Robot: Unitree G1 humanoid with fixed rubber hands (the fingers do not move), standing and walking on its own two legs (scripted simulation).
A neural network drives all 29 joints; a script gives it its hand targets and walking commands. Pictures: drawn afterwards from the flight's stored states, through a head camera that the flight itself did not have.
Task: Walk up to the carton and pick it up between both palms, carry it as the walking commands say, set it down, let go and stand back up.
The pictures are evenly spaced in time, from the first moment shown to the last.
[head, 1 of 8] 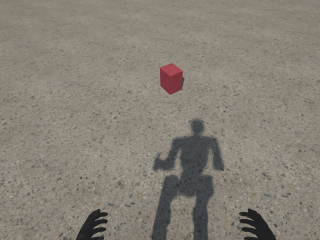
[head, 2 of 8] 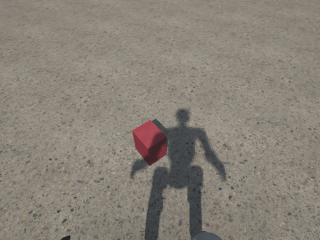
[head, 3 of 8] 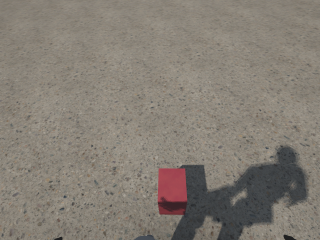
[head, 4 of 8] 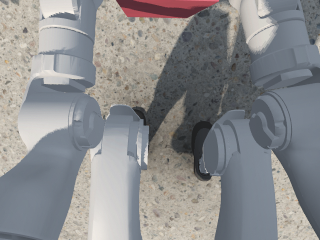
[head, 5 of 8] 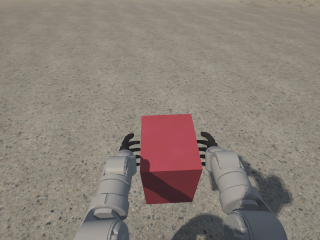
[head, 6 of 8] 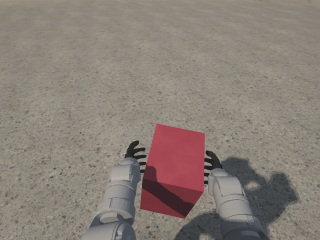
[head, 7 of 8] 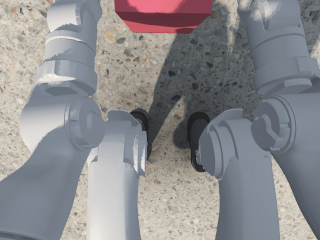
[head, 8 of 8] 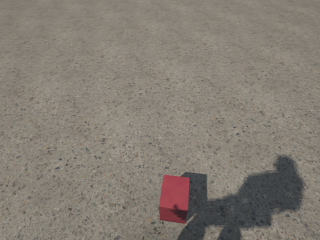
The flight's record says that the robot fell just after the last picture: no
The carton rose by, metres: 0.68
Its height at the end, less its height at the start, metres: +0.00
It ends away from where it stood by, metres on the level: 0.35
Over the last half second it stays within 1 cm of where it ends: yes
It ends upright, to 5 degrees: yes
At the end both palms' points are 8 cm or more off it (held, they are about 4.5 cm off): yes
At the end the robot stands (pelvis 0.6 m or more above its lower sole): yes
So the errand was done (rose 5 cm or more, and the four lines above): yes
